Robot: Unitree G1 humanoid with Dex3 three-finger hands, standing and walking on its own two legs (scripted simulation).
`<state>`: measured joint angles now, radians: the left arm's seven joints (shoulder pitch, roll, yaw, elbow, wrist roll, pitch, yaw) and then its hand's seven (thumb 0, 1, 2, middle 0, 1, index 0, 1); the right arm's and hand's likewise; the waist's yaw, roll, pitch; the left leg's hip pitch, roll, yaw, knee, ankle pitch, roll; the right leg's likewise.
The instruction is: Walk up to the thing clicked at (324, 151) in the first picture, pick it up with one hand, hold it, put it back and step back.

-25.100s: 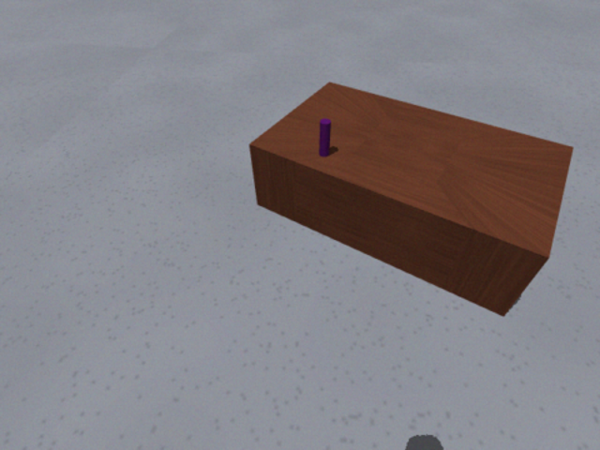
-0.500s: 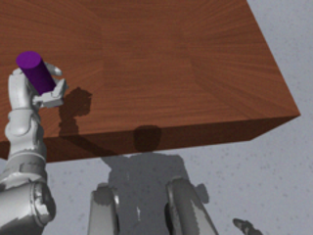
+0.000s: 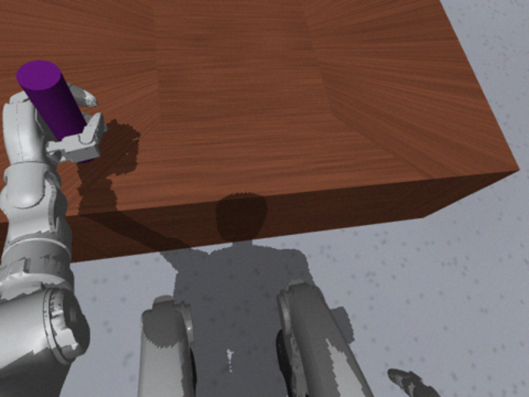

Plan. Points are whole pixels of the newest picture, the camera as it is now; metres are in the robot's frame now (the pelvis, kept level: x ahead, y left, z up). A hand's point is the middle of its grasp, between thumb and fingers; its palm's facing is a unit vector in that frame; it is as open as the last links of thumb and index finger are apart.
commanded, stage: lower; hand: left
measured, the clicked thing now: (65, 119) +0.52 +0.22 +0.02
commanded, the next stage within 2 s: loosen in 0.78 s
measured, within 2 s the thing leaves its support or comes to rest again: rests again in 1.18 s
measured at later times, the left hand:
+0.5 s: hand (98, 142) +0.53 +0.21 -0.06, palm faces +0.10 -0.99 -0.07, open 5.3 cm
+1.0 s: hand (107, 147) +0.54 +0.20 -0.08, palm faces +0.10 -0.99 -0.08, open 5.3 cm
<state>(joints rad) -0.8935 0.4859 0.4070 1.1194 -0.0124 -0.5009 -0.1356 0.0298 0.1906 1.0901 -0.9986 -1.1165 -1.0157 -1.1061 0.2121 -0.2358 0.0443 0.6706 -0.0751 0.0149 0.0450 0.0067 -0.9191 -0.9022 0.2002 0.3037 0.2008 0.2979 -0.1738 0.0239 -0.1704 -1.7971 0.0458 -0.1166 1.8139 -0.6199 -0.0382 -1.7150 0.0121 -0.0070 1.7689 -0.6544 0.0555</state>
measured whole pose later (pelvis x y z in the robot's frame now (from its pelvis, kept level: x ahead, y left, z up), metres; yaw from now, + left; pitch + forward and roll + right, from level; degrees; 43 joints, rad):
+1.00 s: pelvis -0.02 +0.00 -0.09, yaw -1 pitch +35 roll -5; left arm -1.00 0.56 0.44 1.12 0.02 -0.44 -0.13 0.03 0.19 1.06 -1.00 -1.11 -1.02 -1.10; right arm 0.21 -0.26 0.06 0.68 -0.09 0.06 0.05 0.00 -0.91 -0.90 0.20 0.30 0.20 0.30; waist -0.20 0.03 -0.12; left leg -2.07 0.03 -0.14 2.11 -0.65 -0.06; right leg -1.99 0.02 0.00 2.07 -0.70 0.06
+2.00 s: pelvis -0.01 +0.00 -0.07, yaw -1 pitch +34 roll -5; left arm -1.01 0.64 0.53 0.98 0.00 -0.34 -0.14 -0.01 -0.30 0.20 -0.27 -0.24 -0.28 -0.22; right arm 0.20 -0.24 0.06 0.65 -0.05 0.09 0.02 0.01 -0.91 -0.90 0.20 0.30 0.20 0.30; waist -0.19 0.03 -0.14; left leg -2.00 0.03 -0.14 2.04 -0.65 -0.05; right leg -1.92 0.02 0.00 2.01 -0.69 0.06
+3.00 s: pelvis +0.05 +0.01 +0.21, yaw +4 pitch +11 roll -3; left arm 0.00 0.29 0.11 0.53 0.00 0.08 0.13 -0.01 -0.52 0.07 -0.06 -0.06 -0.06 -0.05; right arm 0.24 -0.21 0.02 0.55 0.04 0.03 -0.12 0.01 -0.90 -0.90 0.20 0.30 0.20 0.30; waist -0.04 0.02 -0.11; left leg -0.74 0.05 -0.04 0.97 -0.42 -0.02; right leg -0.66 -0.02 0.00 0.90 -0.43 0.05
